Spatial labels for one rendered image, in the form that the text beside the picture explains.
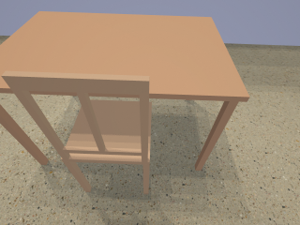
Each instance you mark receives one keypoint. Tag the table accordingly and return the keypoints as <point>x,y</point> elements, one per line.
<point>184,57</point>

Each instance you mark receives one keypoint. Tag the chair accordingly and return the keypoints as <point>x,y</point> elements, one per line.
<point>105,131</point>

